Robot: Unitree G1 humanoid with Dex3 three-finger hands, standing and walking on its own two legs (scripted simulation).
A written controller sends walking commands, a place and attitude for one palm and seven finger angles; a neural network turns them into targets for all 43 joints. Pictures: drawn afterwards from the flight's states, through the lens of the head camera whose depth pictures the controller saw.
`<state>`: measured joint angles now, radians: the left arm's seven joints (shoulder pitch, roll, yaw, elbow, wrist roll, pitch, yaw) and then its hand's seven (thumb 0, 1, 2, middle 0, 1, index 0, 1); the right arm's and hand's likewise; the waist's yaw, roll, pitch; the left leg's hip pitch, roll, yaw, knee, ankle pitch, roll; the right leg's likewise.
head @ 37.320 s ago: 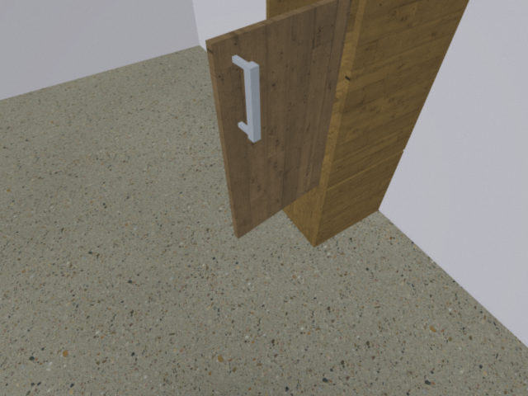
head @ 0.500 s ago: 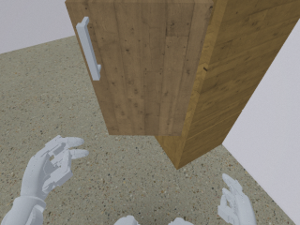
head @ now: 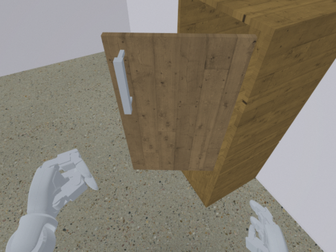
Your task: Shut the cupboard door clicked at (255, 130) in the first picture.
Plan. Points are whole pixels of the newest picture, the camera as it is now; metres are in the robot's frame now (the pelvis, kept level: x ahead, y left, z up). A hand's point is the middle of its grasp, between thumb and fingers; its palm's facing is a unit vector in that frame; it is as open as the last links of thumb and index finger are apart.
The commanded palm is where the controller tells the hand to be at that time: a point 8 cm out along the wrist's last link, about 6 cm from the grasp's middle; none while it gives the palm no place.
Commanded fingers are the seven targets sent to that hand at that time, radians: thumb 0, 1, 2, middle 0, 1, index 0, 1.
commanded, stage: raise the hand and make a fist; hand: left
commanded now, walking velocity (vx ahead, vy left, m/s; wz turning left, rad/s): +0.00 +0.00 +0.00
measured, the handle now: (125, 84) +0.47 +0.17 +0.16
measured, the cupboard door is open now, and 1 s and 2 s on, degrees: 60 60 58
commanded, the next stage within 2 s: bring the fist close to the handle in 0.74 s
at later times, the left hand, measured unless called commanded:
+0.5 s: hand (76, 159) +0.24 +0.20 +0.17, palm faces +0.11 -0.99 -0.04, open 3.1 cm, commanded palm +0.20 +0.24 +0.17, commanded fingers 0.00 0.90 0.90 -1.30 -1.50 -1.30 -1.50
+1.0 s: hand (92, 161) +0.24 +0.17 +0.16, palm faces +0.14 -0.99 -0.05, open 3.1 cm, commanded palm +0.22 +0.21 +0.17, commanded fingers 0.00 0.90 0.90 -1.30 -1.50 -1.30 -1.50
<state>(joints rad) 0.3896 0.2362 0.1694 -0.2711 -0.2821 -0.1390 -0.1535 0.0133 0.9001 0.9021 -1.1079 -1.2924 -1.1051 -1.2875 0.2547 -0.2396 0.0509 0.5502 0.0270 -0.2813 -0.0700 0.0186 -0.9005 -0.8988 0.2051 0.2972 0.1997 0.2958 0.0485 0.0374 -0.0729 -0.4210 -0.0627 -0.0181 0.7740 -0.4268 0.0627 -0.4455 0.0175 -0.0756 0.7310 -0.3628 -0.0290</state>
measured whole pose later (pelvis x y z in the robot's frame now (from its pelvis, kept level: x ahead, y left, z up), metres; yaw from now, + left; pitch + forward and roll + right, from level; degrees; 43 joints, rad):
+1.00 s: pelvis -0.01 -0.03 +0.02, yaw +0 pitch -3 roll +0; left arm 0.16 0.25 0.20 -0.23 -0.26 0.15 -0.10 0.01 0.90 0.90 -1.30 -1.50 -1.30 -1.50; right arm 0.22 -0.24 0.07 0.62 0.05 -0.21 -0.09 0.02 -0.90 -0.90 0.21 0.30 0.20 0.30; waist 0.06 0.06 -0.03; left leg -0.21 -0.03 -0.03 0.58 -0.32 0.02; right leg -0.24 0.05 -0.08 0.54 -0.26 -0.07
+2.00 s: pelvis +0.01 -0.01 +0.02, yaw -2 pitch +2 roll +0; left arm -0.44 0.21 0.18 0.39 -0.16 0.10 0.02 0.01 0.90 0.91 -1.30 -1.50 -1.30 -1.50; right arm 0.26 -0.24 0.04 0.64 0.05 -0.06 -0.07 0.02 -0.90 -0.90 0.21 0.30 0.20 0.30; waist 0.00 0.04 -0.04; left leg -0.24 -0.05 0.01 0.53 -0.32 0.05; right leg -0.29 0.03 -0.04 0.52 -0.26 -0.04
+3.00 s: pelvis -0.02 -0.02 +0.01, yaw -1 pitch +7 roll +0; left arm -0.90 0.39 0.23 1.07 -0.16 -0.16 -0.19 0.01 0.91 0.92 -1.30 -1.50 -1.31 -1.50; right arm 0.35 -0.29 0.03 0.70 0.05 -0.09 -0.06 0.01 -0.90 -0.90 0.21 0.30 0.20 0.30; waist -0.09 0.03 -0.04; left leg -0.43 -0.05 -0.01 0.62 -0.31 0.04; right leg -0.46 0.03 -0.06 0.59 -0.25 -0.05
